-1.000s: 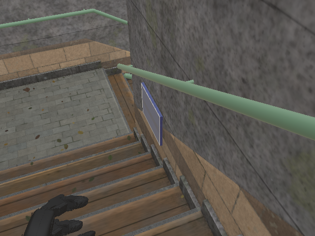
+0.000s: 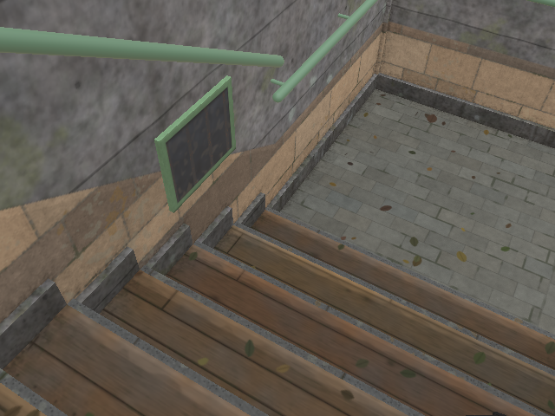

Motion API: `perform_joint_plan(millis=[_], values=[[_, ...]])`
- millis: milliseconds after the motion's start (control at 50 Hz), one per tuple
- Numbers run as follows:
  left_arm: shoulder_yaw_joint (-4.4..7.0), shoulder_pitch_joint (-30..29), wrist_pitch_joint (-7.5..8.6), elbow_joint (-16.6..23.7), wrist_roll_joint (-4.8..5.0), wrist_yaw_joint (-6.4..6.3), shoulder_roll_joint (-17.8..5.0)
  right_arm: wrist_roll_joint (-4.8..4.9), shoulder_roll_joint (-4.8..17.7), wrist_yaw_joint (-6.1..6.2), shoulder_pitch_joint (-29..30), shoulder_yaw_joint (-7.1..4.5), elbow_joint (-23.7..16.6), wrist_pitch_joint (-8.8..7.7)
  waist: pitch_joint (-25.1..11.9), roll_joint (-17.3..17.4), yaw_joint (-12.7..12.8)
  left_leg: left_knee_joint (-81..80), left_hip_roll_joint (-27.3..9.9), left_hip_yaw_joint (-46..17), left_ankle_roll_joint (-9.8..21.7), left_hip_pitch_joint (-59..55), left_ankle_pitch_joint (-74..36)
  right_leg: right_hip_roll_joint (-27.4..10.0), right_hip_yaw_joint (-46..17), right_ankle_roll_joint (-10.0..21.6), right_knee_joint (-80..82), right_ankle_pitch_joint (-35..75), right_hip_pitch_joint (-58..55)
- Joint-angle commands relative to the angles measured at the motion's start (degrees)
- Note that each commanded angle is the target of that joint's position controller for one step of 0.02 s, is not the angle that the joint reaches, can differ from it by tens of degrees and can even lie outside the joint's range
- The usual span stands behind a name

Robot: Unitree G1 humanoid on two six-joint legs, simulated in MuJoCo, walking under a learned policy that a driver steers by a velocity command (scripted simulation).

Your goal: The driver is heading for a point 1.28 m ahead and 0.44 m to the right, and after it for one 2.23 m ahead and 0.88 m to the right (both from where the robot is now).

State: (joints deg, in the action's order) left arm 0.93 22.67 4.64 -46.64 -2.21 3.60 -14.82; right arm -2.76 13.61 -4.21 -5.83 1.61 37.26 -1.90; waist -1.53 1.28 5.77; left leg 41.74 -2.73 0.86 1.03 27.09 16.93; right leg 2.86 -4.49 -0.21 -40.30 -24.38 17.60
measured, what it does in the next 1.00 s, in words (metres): steps on the spot, turning right: right foot, then left foot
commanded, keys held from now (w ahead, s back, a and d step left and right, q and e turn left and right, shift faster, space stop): e+shift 0.72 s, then q+shift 0.28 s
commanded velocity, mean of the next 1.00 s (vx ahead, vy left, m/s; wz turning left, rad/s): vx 0.02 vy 0.00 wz -0.63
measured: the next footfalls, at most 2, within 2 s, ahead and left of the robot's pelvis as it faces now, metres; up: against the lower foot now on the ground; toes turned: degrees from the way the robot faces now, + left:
right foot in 0.34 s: +0.01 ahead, -0.14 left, +0.00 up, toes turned -25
left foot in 0.78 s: +0.12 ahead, +0.05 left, +0.00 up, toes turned -42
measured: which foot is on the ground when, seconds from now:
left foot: down 0.00-0.34, up 0.36-0.76, down 0.78-1.00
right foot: up 0.00-0.32, down 0.34-0.78, up 0.80-1.00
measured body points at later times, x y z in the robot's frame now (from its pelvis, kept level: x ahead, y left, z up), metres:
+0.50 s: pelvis +0.03 -0.05 +0.01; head +0.05 -0.05 +0.46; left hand +0.20 +0.16 -0.11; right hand +0.06 -0.39 -0.06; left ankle +0.09 +0.09 -0.63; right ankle -0.02 -0.13 -0.71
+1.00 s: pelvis +0.05 +0.03 +0.00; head +0.09 +0.02 +0.45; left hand +0.33 +0.11 -0.11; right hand -0.03 -0.23 -0.11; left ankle +0.09 +0.07 -0.71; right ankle -0.02 -0.10 -0.64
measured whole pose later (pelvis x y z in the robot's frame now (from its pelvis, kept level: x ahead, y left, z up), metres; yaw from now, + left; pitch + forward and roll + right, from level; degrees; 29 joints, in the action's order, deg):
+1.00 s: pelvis +0.05 +0.03 +0.00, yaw -37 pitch +6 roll +0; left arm 0.5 8.4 -1.1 -37.9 -4.8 0.9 -13.0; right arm -2.7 13.4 -2.0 -17.6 0.1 41.0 -0.9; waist -2.3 -2.2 -1.7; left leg 38.6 7.3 -2.0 6.1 24.8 19.0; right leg 1.5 -4.8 -7.3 -69.3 -20.5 40.6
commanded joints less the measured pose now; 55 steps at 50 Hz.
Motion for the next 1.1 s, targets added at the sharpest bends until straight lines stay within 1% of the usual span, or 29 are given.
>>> perform_joint_plan(millis=[20, 40, 60, 100, 160, 260, 320, 340, 360, 380, 400, 420, 460, 540, 640, 720, 740, 780, 800, 820, 840, 860, 880, 900, 920, 940, 1000, 1060, 1100], values=[[0.38, 1.5, 1.49, 9.6, 0.04, -2.89, -1.0, -1.51, 16.3, 3.27, -21.0, -7.48, -1.7, -1.61, -19.1, 12.3, -12.8, -16.7, -28.3, -31.6, 30.9, -46.5, -46.2, 2.7, -0.7, -1.9, -14.4, -17.5, 27.2], [1.11, -5.3, 0.20, 10.3, 0.00, -4.04, -3.6, -2.38, 15.3, 4.14, -25.2, -7.91, 1.4, -1.74, -9.4, 4.8, -14.8, -18.0, -27.8, -32.2, 27.3, -38.5, -39.3, -0.9, -1.7, -3.6, -26.8, -20.2, 31.5], [1.26, -3.8, -0.98, 9.2, -0.61, -4.59, -4.3, -1.18, 13.8, 4.48, -21.5, -7.89, 1.7, -1.77, -4.6, 0.8, -11.0, -19.2, -26.5, -25.6, 22.9, -29.9, -37.4, -2.8, -1.5, -4.6, -32.9, -16.2, 32.0], [1.32, 1.6, -3.27, 7.1, -2.95, -4.31, -5.3, 1.69, 8.6, 5.34, -10.1, -7.40, -1.0, -1.88, -1.7, 2.5, -6.0, -23.5, -23.5, -12.9, 18.7, -15.7, -32.4, -4.8, 0.6, -5.9, -37.3, -9.3, 21.8], [-0.10, 2.2, -4.49, 8.2, -1.50, -0.41, -0.6, -1.09, 7.5, 8.01, -1.6, -7.67, -2.2, -2.96, -2.1, 1.8, -3.3, -25.7, -16.8, 1.6, 13.1, -7.4, -21.2, -4.7, 3.9, -5.0, -41.3, 2.8, 14.5], [1.74, -3.3, -3.30, 11.8, -2.09, 5.20, -2.3, -1.94, 14.6, 9.99, -4.6, -11.71, -1.2, -5.00, 0.4, 5.5, -7.3, -20.4, -14.1, 11.3, 4.7, -9.8, -12.2, -7.4, 10.7, -4.9, -15.5, 8.9, 6.0], [3.81, -0.9, -3.16, 10.3, -1.62, 3.12, -4.7, -1.74, 16.3, 10.94, -6.9, -12.97, -0.1, -5.48, 1.1, 7.1, -7.5, -12.2, -19.6, 8.9, 3.4, -13.0, -11.8, -4.8, 12.7, -4.3, -1.0, 5.9, 1.5], [5.75, 5.4, -2.43, 7.8, -1.16, 1.36, -7.3, -2.37, 14.4, 10.27, -5.5, -12.34, 0.4, -5.31, -0.3, 1.7, -4.5, -2.4, -18.5, 9.8, 1.0, -9.3, -2.9, -2.7, 11.2, -2.0, 7.9, 18.1, -8.1], [8.74, 11.7, -0.41, 7.1, -2.15, -1.08, -17.2, -1.63, 6.9, 8.56, -5.4, -10.64, -2.9, -5.75, -4.7, -17.7, -2.7, 19.8, -6.9, 15.1, -4.4, 5.2, 20.5, -12.1, -6.1, 10.7, 12.0, 63.9, -21.2], [9.35, 8.9, 1.60, 11.9, -2.65, -0.55, -22.9, -1.67, 5.6, 7.35, -5.9, -9.00, -7.3, -6.26, -10.6, -14.5, -5.7, 22.9, -0.3, 3.8, -6.5, 15.4, 31.8, -23.0, -21.0, 25.0, 10.2, 77.3, -28.8], [7.71, 12.7, 2.75, 8.1, -4.39, 0.65, -16.1, 2.64, 7.1, 6.64, 2.2, -8.87, -8.7, -5.95, -4.4, -8.2, -0.2, 24.0, 1.4, -3.3, -7.0, 21.5, 29.1, -26.3, -25.1, 24.9, 14.2, 68.6, -23.1], [6.63, 12.0, 2.66, 6.6, -2.04, 0.98, -11.5, 4.01, 8.9, 6.85, 5.6, -8.87, -9.4, -5.46, -0.6, -10.2, 0.6, 28.2, 0.7, -5.1, -7.1, 24.7, 28.2, -24.3, -24.1, 23.4, 16.0, 57.1, -19.1], [5.73, 2.2, 0.66, 8.6, 1.58, 2.82, -9.1, 1.40, 13.4, 7.25, 1.1, -9.33, -4.9, -3.90, -0.4, -7.6, -3.9, 35.4, -0.5, -7.1, -7.4, 21.2, 22.8, -21.7, -19.1, 21.1, 14.0, 49.7, -8.3], [4.04, -7.7, 0.03, 11.2, -3.50, 1.40, -8.1, -0.74, 6.4, 7.68, -8.9, -5.08, -0.5, -2.28, -4.1, -5.9, -10.4, 36.5, 1.4, -3.0, -7.6, 5.0, -1.7, -11.0, -10.7, 17.2, 12.5, 41.0, 12.6], [3.16, -1.0, 2.88, 9.0, -2.08, -0.81, -7.7, 0.08, 5.5, 6.54, -2.1, -2.41, -7.9, -0.90, -6.1, -4.4, -4.4, 22.7, 2.2, -2.7, -8.8, 7.5, 12.9, -12.2, -20.0, 16.4, 5.4, 38.2, 3.5], [3.05, 0.1, 1.38, 8.7, -2.22, 0.72, -8.7, 0.16, 5.2, 7.30, -1.4, -1.95, -6.6, -2.52, -7.7, -9.4, -1.5, 12.7, 6.2, -2.9, -7.3, 10.7, 11.1, -12.6, -31.7, 20.0, 2.4, 38.8, -4.3], [3.81, -2.4, 0.68, 8.4, -0.53, 0.45, -9.8, 2.01, 5.4, 7.25, 0.1, -2.08, -5.9, -2.59, -6.4, -8.5, -1.1, 3.0, 4.8, -4.9, -6.5, 13.3, 12.2, -14.2, -33.6, 19.4, 3.3, 36.6, -6.2], [1.28, -13.0, -1.75, 10.7, -0.05, 0.43, -6.8, 2.43, 4.5, 6.34, -13.0, -2.38, -0.7, -3.11, -8.6, -2.0, -9.8, -2.3, 3.1, -2.2, -3.1, -16.4, -17.9, -9.3, -25.8, 13.4, 0.1, 28.3, 16.5], [0.01, -4.4, -2.51, 10.0, -1.27, 0.27, 1.0, 1.96, 12.7, 6.45, -17.6, -5.16, 0.6, -2.78, -9.9, 13.1, -7.0, -7.1, -5.7, -19.0, 10.3, -37.7, -49.9, 1.1, -11.9, 2.9, -11.8, 2.9, 35.2], [1.28, -7.6, -2.07, 12.3, 0.57, -0.88, -2.6, -1.72, 17.2, 4.43, -21.1, -7.10, -1.7, -3.18, -9.1, 10.6, -12.8, -12.9, -16.1, -40.7, 21.7, -37.4, -48.0, 7.3, -11.2, -4.1, -28.9, -18.2, 45.3], [1.93, -11.0, -2.09, 10.8, 0.57, -3.10, -3.2, -3.03, 12.1, 3.02, -19.8, -5.92, -0.5, -2.34, -5.5, -3.1, -12.7, -11.8, -16.3, -41.0, 21.5, -34.9, -42.2, 6.0, -14.0, -7.3, -39.1, -13.0, 51.8], [1.36, -7.2, -2.61, 7.7, 0.04, -4.13, -2.1, -1.32, 6.8, 0.25, -12.2, -3.57, -0.3, -1.17, -2.9, -2.1, -7.2, -10.2, -12.4, -34.8, 16.7, -26.2, -35.5, 3.8, -15.4, -8.4, -42.9, -4.1, 51.0], [2.12, -7.1, -6.82, 7.6, 2.01, -6.65, -2.7, 4.64, -4.3, 4.02, -7.5, -0.61, 0.3, -0.11, -4.0, -6.8, -1.2, -12.9, -14.1, -26.4, 10.5, -17.3, -48.2, -0.4, -12.7, -4.3, -23.9, -0.6, 25.3], [1.91, -7.5, -9.78, 7.1, 2.63, -7.06, -2.4, 4.34, -1.2, 4.79, -4.2, -0.70, 0.0, 0.17, -2.8, 0.0, 0.4, -13.5, -8.5, -20.0, 7.5, -7.1, -49.8, -1.2, -4.9, -3.8, -18.9, 1.6, 13.0], [0.79, -8.8, -6.01, 11.5, -3.04, -3.21, -1.4, 2.51, 10.1, 1.76, 5.6, -3.12, -4.5, -0.51, -1.3, 7.5, 3.3, -12.5, 1.2, -18.0, 6.8, 4.6, -40.3, 0.8, 1.7, -6.0, -38.6, 7.6, 17.5], [1.64, -7.2, -5.23, 10.1, -3.73, -1.61, -4.1, 0.48, 12.0, 0.90, 9.5, -4.66, -6.8, -0.45, -4.7, 3.5, 3.0, -12.7, 1.1, -16.3, 8.8, 5.2, -35.7, 0.4, 3.1, -6.8, -39.4, 8.4, 17.0], [-0.82, -9.6, -5.59, 12.0, -3.27, -3.27, 0.5, -0.58, 11.3, 3.26, -8.8, -5.20, -2.3, -0.73, -6.0, 0.8, -5.4, -14.4, -2.2, -24.4, 10.3, -10.2, -26.8, -1.8, 3.9, -8.5, -22.6, 2.0, 22.6], [-0.08, -12.9, -5.92, 13.9, -3.20, -4.00, -1.7, 0.69, 10.9, 3.61, -11.5, -5.24, -2.2, -1.14, -3.6, 4.6, -8.7, -18.4, -5.3, -35.6, 12.8, -18.5, -2.6, -1.5, 0.0, -6.5, -10.5, -0.3, 24.4], [-0.09, -16.6, -5.49, 15.7, -1.79, -5.01, -1.3, 0.16, 12.6, 2.86, -14.3, -6.65, -1.0, -0.75, -4.8, 6.0, -10.3, -18.5, -6.7, -40.0, 13.8, -27.9, -9.2, -0.9, -1.5, -5.7, -5.8, 2.2, 27.3]])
